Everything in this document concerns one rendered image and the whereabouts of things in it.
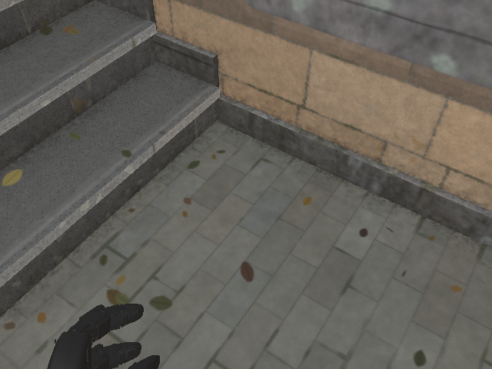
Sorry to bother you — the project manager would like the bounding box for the left robot hand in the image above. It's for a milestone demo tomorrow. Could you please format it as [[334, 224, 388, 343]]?
[[47, 304, 160, 369]]

